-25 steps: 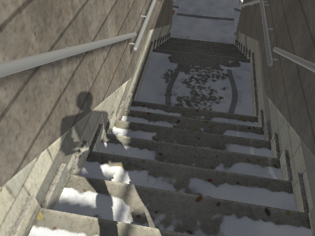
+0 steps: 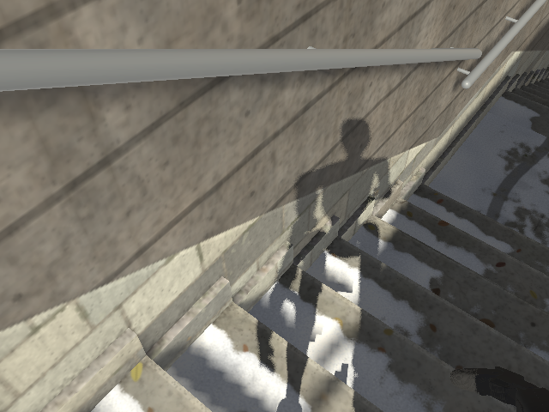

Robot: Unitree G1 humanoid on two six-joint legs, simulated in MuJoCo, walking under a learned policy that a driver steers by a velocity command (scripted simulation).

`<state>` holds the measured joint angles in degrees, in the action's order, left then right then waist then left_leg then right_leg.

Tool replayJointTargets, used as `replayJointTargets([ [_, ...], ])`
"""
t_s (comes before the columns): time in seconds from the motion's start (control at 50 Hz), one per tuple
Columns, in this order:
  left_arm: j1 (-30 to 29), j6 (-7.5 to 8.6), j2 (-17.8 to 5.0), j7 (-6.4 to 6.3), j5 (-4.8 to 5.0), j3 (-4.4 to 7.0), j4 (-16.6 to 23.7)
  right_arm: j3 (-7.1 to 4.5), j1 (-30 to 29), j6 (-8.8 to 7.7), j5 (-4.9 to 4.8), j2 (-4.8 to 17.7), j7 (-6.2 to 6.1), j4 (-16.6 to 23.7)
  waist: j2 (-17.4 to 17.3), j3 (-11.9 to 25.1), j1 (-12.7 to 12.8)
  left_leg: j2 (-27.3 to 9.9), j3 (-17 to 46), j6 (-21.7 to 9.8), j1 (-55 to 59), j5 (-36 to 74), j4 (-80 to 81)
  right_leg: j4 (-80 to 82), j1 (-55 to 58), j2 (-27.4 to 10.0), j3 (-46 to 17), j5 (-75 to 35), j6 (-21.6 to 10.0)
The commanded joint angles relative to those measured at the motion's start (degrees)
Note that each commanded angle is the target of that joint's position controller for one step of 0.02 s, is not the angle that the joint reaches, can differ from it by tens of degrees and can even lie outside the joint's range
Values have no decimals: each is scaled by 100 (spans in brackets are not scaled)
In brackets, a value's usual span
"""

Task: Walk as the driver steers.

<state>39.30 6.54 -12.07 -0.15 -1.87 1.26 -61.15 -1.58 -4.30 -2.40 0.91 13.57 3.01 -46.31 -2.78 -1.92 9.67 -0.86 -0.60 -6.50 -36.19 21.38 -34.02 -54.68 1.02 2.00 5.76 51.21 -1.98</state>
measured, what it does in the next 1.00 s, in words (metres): goes down, turning right: left foot 0.17 m lower, then right foot 0.17 m lower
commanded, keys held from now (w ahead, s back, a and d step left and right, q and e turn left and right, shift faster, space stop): w+e+shift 1.00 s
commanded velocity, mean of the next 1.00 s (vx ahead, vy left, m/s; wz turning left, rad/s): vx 1.00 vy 0.00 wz -0.71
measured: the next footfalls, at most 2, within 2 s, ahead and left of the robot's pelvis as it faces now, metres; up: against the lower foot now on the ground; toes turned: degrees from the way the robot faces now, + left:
left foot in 0.06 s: +0.22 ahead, +0.08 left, -0.17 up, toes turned +3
right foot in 0.46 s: +0.47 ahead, -0.09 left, -0.34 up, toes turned -11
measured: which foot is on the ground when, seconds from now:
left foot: up 0.00-0.04, down 0.06-0.44, up 0.46-0.78, down 0.80-1.00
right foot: down 0.00-0.04, up 0.06-0.44, down 0.46-0.80, up 0.82-1.00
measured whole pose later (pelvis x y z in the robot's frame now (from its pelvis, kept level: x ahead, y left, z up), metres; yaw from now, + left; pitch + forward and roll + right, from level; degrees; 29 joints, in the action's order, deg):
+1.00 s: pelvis +0.88 -0.14 -0.44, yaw -42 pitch -2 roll +1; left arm 9.7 0.0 -17.7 0.8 -2.3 3.9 -46.9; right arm -3.7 29.2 -6.3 0.2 14.3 -2.0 -57.7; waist 2.2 -1.9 -0.7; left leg 1.5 -7.7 -2.7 -10.7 -36.6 -48.7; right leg -76.0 -42.3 -0.7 -0.3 9.1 -5.7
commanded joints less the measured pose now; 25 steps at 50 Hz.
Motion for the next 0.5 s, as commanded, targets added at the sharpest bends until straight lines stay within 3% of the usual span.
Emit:
replayJointTargets([
  [0.02,-161,-167,-973,-160,18,144,42,-172,1356,-44,92,559,-161,-294,502,-184,-1019,189,-503,-73,3038,-412,799,-795,-1418,-885,-752,-6474,-554],
  [0.04,-346,-240,-1010,-225,-11,171,-18,-301,2813,5,148,806,-250,-640,387,307,-1815,-63,-161,-282,4511,-527,1120,-2978,-2044,-693,-786,-6701,-503],
  [0.06,-991,-280,-1066,-218,-13,287,30,-501,3561,61,210,1170,-302,-808,62,456,-2394,-814,602,-781,5585,-269,914,-5859,-3506,199,-646,-2356,-500],
  [0.08,-723,-145,-727,-212,178,216,452,-385,3685,-40,252,1185,-272,-746,-145,1116,-1756,-1559,940,-465,6738,2285,-918,-5800,-4750,143,-1366,-962,-641],
  [0.1,-369,-81,-635,-181,284,153,516,-369,3533,-75,273,1022,-204,-664,-16,1519,-1602,-2172,1768,-731,7149,1829,-648,-4821,-5480,-179,-1697,-1458,-664],
  [0.12,-631,-121,-713,-117,223,125,660,-488,2800,-212,180,1110,-281,-586,-64,1428,-1318,-2419,2353,-1205,6338,-1318,376,-3573,-5762,-540,-1511,-2442,-499],
  [0.14,-1174,-237,-870,-90,-107,201,655,-405,2418,-319,162,693,-385,-575,-20,1056,-1284,-2214,2548,-1288,5185,-2616,715,-3189,-5355,-792,-1542,-2947,-351],
  [0.16,-1441,-378,-918,22,-232,282,719,-254,2172,-400,19,335,-431,-662,696,489,-976,-1775,1899,-1044,3667,-2704,1237,-2110,-4491,-820,-1573,-3518,-106],
  [0.18,-1419,-544,-653,51,-292,227,816,-308,2245,-553,-8,615,-479,-762,504,199,-835,-2077,2063,-1127,2747,-2124,1213,-1783,-3834,-900,-1533,-3510,35],
  [0.2,-1524,-726,-525,90,-307,211,898,-330,2272,-649,-65,687,-473,-827,594,-270,-694,-2097,1841,-1019,2138,-2108,1476,-1236,-3740,-1139,-1504,-3398,153],
  [0.22,-1890,-841,-411,143,-230,147,1134,-401,2323,-722,-22,868,-397,-797,411,-359,-767,-1897,1451,-953,2029,-1921,1529,-1094,-3776,-1087,-1222,-3803,152],
  [0.24,-1982,-838,-418,150,-153,180,1156,-416,2259,-759,30,869,-375,-761,84,-322,-740,-1925,1257,-787,2224,-1618,1461,-1084,-3994,-1117,-1168,-4201,38],
  [0.26,-2341,-699,-544,188,-81,248,1269,-274,2123,-824,-53,170,-440,-934,39,-346,-707,-1193,295,-160,2041,-2168,1122,416,-3814,-1164,-1472,-5899,-81],
  [0.28,-2445,-591,-443,295,31,241,1397,-211,1875,-877,-157,76,-499,-938,-213,-299,-476,-630,-599,259,990,-3228,747,1584,-2509,-850,-1055,-7625,-90],
  [0.3,-2332,-518,-316,442,40,227,1205,-161,1807,-887,-168,19,-547,-915,-109,-87,-452,-327,-1097,480,479,-3797,404,1699,-1432,-475,-655,-8889,-174],
  [0.32,-2387,-508,-195,459,136,185,1243,-160,1868,-885,-218,122,-638,-871,-58,-1,-452,-351,-1203,531,164,-4034,213,1486,-766,-208,-327,-9314,-162],
  [0.34,-2423,-528,-143,475,143,139,1253,-188,1873,-850,-264,236,-679,-894,-87,-81,-448,-454,-1303,534,222,-3834,-161,1521,-637,-142,-195,-9330,-173],
  [0.36,-2423,-572,-239,430,67,135,1277,-219,1981,-808,-285,303,-639,-974,-27,-221,-493,-510,-1373,551,472,-3201,-494,1637,-620,-27,52,-9085,-219],
  [0.38,-1801,-598,-407,320,18,228,1154,-246,1970,-750,-181,474,-576,-957,-34,77,-280,-453,-1510,505,479,-2002,-1534,1250,207,354,512,-8874,-311],
  [0.4,-1063,-639,-659,174,-136,286,927,-304,1982,-667,-142,859,-496,-893,183,456,82,-544,-1496,378,784,-802,-2898,1222,768,555,732,-8009,-467],
  [0.42,-43,-713,-973,73,-88,436,668,-330,1819,-526,-39,974,-466,-804,335,582,601,-611,-1469,271,990,534,-4555,1770,1241,443,610,-7236,-788],
  [0.44,341,-636,-1111,120,-325,461,585,-359,1672,-283,-68,776,-625,-880,658,-106,1064,-211,-1365,275,728,-1638,-7924,3832,799,-446,-856,-6886,-1565],
  [0.46,3,-598,-1387,110,-69,501,558,-211,1016,-81,143,50,-714,-535,1551,-957,889,389,-986,108,-589,-6197,-9663,3472,489,-739,-1213,-8464,-1531],
  [0.48,-351,-441,-1854,5,-9,403,643,-129,1622,-142,108,15,-751,227,1930,-861,-634,54,-484,172,-2162,-5911,-8331,1436,1215,-1015,-1861,-12733,-1119],
  [0.5,-181,-387,-1766,-7,107,443,692,-138,1639,-173,330,361,-681,333,848,-166,-452,-228,9,138,-2971,-5398,-7103,1633,2229,-1252,-2767,-11101,-1344],
])
Velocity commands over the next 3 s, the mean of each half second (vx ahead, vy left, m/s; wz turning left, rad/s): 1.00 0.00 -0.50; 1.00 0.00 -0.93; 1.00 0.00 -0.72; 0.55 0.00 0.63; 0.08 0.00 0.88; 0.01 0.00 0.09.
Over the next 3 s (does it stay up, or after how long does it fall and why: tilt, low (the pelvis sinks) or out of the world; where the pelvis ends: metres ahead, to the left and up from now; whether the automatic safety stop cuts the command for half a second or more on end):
stays up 1.81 -0.82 -1.07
